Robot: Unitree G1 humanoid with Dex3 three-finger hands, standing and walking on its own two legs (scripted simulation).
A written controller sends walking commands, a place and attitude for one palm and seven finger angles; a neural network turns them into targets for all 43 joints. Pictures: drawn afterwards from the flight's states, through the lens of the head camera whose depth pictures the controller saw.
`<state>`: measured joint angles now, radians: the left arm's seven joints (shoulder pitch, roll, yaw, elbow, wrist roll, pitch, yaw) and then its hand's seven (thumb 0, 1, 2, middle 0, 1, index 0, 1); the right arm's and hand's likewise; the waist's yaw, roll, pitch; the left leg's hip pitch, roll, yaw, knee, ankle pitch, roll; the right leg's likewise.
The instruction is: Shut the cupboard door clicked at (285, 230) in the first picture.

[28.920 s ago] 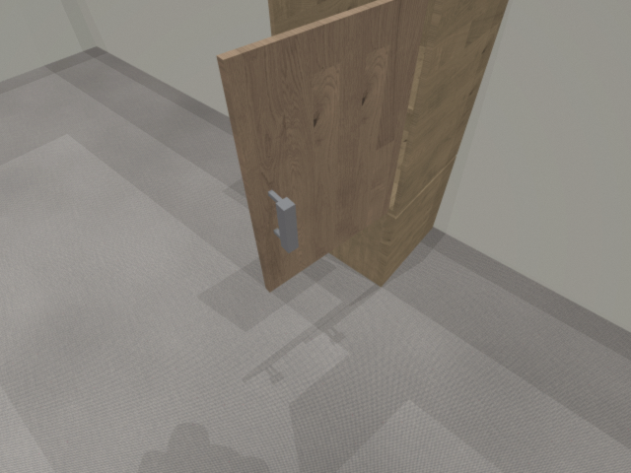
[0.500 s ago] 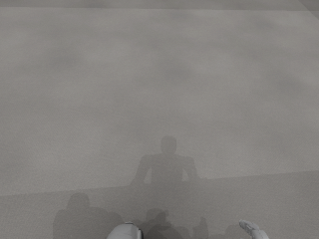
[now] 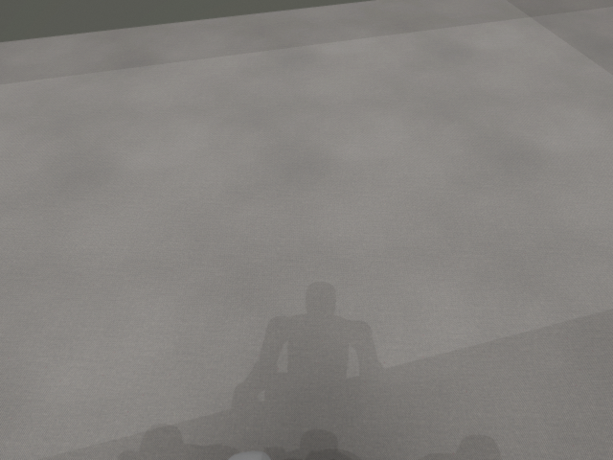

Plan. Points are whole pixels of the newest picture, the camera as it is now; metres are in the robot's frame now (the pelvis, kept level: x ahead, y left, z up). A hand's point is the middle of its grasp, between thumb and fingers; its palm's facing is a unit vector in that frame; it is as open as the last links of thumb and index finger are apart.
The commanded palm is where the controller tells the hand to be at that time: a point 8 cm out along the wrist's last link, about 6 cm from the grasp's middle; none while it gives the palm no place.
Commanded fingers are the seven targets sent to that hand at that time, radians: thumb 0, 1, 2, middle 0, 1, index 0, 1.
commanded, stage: turn to face it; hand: left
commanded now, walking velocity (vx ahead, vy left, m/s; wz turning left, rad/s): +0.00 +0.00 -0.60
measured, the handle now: out of the picture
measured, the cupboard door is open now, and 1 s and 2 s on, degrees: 52 52 52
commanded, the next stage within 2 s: none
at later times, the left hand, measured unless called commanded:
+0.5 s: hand (197, 400) +0.21 +0.20 -0.14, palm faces -0.28 -0.93 -0.25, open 7.4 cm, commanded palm none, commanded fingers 0.00 0.90 0.90 -0.20 -0.30 -0.20 -0.30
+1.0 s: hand (237, 417) +0.20 +0.14 -0.17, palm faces -0.50 -0.85 -0.18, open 7.4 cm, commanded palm none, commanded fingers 0.00 0.90 0.90 -0.20 -0.30 -0.20 -0.30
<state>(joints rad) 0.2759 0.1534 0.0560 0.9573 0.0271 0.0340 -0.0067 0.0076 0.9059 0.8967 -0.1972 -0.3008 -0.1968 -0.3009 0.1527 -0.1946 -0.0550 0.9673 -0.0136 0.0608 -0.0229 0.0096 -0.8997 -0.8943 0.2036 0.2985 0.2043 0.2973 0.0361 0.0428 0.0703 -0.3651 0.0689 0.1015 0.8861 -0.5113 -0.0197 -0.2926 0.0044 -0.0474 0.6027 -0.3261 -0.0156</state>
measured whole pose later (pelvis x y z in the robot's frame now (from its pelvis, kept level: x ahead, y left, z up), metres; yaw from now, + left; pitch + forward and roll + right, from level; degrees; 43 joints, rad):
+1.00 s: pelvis +0.03 +0.01 +0.00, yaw -34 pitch +2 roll -1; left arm 0.21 0.23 0.07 0.89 0.01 0.07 -0.01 0.01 0.90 0.90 -0.20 -0.30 -0.20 -0.30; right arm 0.16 -0.22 -0.03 0.85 -0.02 0.02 -0.02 0.01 -0.90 -0.89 0.20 0.30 0.20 0.30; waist 0.02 -0.04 0.07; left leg -0.34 0.04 0.04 0.60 -0.28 -0.02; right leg -0.34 0.06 0.11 0.67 -0.39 0.00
